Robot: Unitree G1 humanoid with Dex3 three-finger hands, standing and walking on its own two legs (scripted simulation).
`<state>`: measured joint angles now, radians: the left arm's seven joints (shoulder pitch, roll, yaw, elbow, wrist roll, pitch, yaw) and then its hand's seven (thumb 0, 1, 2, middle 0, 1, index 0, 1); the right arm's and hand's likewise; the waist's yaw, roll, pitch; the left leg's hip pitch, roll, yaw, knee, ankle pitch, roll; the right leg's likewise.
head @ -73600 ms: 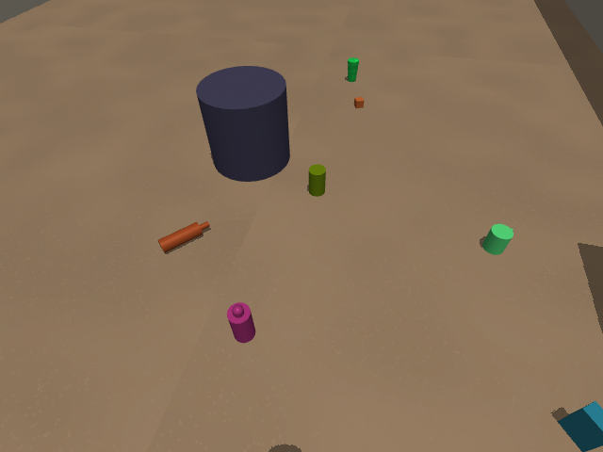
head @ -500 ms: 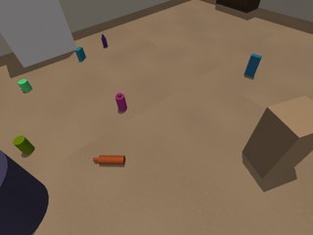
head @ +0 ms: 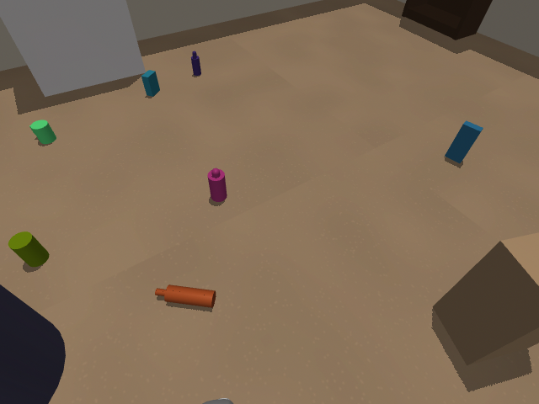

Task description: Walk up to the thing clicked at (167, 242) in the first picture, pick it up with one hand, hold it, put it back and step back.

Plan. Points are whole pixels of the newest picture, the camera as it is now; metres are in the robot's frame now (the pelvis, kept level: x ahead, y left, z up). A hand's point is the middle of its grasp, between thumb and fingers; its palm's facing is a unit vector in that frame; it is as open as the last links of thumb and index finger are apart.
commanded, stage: walk up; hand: left
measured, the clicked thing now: (184, 295) +0.59 +0.35 -0.72
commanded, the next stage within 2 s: stand in 1.38 s
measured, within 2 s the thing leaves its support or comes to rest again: neither
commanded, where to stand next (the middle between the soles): +0.16 -0.02 m, yaw -1 degrees
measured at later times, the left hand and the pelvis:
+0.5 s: hand out of the picture +0.14 +0.24 -0.14, palm faces -0.06 -0.93 -0.36, open 7.3 cm; pelvis +0.04 -0.02 +0.01, yaw -1 degrees
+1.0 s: hand out of the picture +0.13 +0.24 -0.13, palm faces -0.02 -0.94 -0.33, open 7.3 cm; pelvis +0.05 -0.02 +0.03, yaw +0 degrees
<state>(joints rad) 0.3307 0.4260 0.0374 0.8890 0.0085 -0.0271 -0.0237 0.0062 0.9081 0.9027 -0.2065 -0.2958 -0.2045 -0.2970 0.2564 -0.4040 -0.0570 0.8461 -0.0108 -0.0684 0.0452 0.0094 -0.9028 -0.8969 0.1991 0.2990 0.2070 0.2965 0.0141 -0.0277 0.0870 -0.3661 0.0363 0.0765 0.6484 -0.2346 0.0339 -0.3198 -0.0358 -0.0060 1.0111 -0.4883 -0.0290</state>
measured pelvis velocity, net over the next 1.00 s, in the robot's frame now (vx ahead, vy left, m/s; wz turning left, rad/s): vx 0.05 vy -0.02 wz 0.00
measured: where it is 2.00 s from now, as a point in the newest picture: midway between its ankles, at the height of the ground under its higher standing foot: outside the picture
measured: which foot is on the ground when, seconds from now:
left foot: down 0.00-1.00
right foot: up 0.00-0.24, down 0.26-1.00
